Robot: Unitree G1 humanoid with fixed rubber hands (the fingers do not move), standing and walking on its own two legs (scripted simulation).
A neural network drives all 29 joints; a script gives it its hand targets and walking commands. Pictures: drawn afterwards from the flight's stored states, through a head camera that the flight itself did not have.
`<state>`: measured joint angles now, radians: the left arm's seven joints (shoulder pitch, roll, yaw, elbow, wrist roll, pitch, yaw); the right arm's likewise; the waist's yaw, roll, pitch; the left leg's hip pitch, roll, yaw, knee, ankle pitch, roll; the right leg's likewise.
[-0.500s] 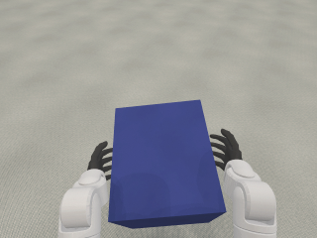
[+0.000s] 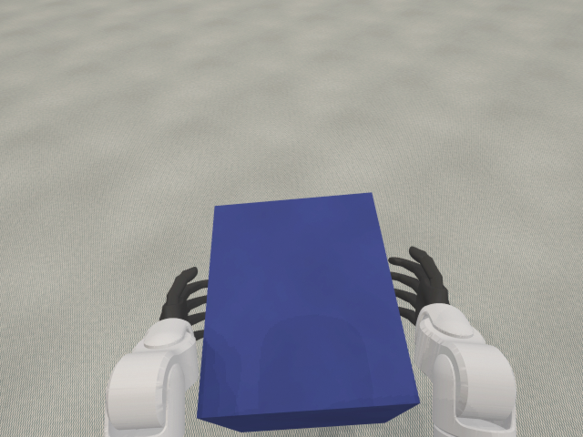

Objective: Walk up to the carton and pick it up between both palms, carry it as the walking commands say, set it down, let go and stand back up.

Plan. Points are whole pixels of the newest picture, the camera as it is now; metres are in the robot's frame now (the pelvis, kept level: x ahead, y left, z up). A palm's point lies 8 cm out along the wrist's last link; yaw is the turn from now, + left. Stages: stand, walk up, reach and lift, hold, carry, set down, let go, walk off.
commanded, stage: carry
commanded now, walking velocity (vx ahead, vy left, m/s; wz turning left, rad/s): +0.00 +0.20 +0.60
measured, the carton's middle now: (303, 318) +0.29 -0.01 +0.01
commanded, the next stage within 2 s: none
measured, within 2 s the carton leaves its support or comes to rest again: neither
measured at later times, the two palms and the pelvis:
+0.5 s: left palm out of the picture +0.14 +0.39 +0.06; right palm (202, 324) +0.24 +0.11 +0.09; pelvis -0.05 +0.17 -0.02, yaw +17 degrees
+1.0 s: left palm out of the picture -0.03 +0.60 +0.06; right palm out of the picture +0.16 +0.37 +0.09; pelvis -0.14 +0.33 -0.02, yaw +34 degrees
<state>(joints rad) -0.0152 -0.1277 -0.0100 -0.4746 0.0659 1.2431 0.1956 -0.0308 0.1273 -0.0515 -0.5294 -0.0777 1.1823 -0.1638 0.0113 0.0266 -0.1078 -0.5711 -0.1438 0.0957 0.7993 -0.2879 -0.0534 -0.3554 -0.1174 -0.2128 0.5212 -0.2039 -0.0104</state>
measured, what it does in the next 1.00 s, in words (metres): steps to the left, turning left: left foot, then right foot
